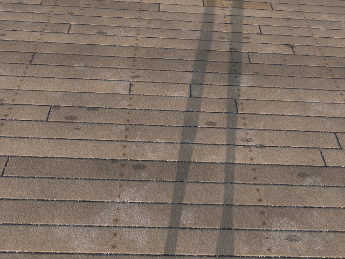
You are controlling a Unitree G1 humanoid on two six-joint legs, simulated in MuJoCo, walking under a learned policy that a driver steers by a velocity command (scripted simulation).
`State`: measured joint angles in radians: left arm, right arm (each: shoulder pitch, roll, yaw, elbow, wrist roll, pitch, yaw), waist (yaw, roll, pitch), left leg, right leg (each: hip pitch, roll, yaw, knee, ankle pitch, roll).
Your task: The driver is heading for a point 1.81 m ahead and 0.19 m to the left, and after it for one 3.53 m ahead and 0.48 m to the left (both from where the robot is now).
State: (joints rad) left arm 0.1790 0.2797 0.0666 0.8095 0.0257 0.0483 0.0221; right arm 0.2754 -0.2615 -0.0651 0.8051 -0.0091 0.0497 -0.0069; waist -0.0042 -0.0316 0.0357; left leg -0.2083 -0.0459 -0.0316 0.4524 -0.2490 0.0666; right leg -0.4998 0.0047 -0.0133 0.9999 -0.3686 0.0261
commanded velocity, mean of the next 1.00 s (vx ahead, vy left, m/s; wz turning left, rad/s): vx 0.00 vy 0.00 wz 0.39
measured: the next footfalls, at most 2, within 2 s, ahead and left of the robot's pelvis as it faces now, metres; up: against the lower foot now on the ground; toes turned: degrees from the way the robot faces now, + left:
right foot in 0.34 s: +0.06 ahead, -0.12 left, +0.00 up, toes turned +15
left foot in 0.74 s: -0.03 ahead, +0.08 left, +0.00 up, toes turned +19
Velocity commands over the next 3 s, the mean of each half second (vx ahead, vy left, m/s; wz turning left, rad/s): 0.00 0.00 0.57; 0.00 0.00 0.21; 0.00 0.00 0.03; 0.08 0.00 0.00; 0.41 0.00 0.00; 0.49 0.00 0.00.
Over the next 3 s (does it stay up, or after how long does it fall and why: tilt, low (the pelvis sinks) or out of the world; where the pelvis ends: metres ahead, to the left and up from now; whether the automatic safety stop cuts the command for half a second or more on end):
stays up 0.47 0.16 -0.01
